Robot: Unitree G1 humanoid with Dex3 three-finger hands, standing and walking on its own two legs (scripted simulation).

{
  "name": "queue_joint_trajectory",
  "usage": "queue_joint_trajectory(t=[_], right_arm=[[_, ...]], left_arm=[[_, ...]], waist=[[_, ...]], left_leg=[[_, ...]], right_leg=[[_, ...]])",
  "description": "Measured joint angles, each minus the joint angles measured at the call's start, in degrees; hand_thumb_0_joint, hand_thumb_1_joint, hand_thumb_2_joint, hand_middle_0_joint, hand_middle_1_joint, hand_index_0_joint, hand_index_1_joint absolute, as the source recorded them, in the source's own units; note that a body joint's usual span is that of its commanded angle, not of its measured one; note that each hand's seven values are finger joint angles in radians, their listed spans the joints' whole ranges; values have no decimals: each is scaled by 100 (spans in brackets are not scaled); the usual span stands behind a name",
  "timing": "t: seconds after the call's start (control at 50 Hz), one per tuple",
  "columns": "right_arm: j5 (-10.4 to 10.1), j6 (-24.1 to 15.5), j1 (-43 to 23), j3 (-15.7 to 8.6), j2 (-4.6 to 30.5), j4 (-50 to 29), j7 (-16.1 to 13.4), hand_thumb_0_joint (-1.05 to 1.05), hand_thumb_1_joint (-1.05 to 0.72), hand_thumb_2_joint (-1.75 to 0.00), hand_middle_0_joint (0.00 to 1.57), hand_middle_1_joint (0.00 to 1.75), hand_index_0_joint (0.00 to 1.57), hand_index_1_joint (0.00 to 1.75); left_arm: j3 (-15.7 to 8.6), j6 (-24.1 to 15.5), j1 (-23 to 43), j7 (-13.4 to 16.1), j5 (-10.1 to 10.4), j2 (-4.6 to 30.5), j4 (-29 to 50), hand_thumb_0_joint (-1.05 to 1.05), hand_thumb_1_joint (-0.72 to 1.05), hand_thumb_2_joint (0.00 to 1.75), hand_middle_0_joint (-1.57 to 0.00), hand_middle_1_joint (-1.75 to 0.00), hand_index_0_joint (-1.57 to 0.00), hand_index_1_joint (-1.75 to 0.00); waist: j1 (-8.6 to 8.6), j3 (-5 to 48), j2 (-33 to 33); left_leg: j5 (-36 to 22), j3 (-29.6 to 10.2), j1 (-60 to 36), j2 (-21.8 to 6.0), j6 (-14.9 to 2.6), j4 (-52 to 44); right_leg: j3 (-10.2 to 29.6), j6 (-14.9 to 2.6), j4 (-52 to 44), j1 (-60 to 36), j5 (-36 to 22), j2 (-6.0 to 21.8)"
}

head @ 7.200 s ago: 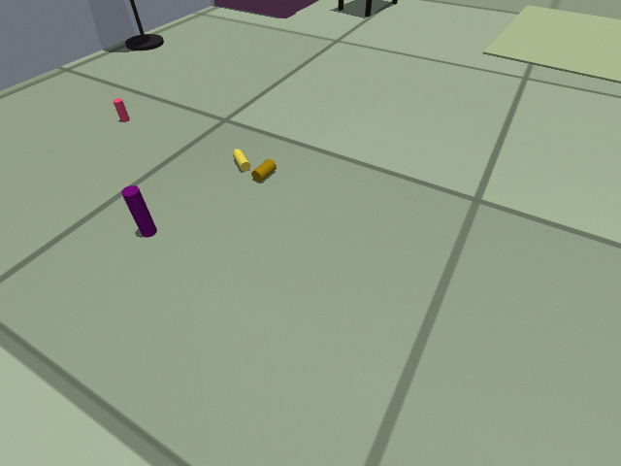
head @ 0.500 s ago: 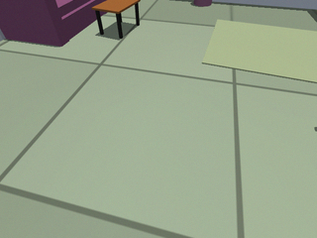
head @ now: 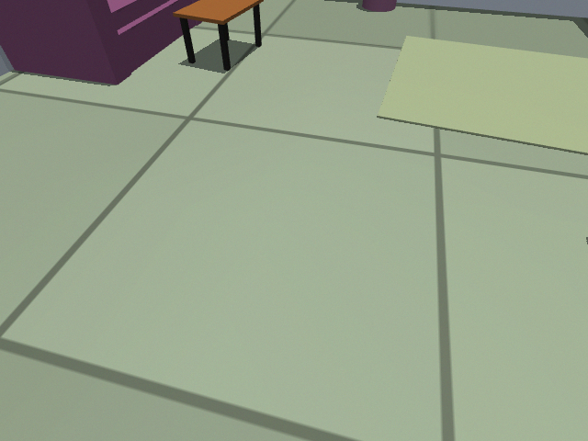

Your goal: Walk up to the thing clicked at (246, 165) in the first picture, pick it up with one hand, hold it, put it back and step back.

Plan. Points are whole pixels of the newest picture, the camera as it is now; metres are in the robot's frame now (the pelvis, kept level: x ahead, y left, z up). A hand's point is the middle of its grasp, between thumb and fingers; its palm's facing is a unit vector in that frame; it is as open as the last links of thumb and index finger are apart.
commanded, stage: stand
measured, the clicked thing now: out of the picture +0.23 +0.84 -0.75
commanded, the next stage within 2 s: walk up in 0.56 s
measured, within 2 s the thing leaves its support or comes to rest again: neither
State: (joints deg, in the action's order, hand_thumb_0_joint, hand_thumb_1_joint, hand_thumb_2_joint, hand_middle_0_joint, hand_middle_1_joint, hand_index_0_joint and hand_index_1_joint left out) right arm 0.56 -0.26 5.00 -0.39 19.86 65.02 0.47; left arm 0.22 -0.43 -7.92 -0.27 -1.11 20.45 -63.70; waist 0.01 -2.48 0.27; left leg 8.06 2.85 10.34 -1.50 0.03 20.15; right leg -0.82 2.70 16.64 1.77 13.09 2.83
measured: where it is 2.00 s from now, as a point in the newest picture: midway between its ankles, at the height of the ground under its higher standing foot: (306, 329)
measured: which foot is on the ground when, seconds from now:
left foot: down 0.00-0.82, up 0.84-1.00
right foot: down 0.00-0.60, up 0.62-0.80, down 0.82-1.00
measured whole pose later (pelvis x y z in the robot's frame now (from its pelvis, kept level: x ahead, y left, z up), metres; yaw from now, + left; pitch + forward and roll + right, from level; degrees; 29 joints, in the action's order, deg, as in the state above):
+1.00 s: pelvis +0.09 -0.06 +0.00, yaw +0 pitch -3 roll +0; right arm 1.3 -0.2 11.3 -6.0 26.5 58.8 4.9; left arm -4.6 -3.7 -19.4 -2.8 -2.0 24.8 -58.0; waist -2.8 0.5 -4.1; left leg 13.6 -3.9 29.6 -1.0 1.1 57.6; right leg -7.4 -1.3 20.4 4.3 13.8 1.1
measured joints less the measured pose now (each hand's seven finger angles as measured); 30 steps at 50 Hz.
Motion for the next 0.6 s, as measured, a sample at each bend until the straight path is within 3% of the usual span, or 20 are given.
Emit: queue_joint_trajectory(t=[0.56,0.6], right_arm=[[-3,7,55,-17,4,9,5,0,-90,-90,20,30,20,30],[51,-38,169,-159,9,-105,127,0,-90,-90,21,30,20,30]], left_arm=[[-1,11,-68,-5,-15,3,17,0,90,90,-20,-30,-20,-30],[-103,-14,-146,-131,-71,31,108,0,90,90,-20,-30,-20,-30]], waist=[[4,-8,3],[-18,65,16]], left_leg=[[17,-5,-5,48,-26,0],[435,5,103,55,-108,254]], right_leg=[[-12,24,25,-2,35,48],[-17,-142,466,189,660,63]])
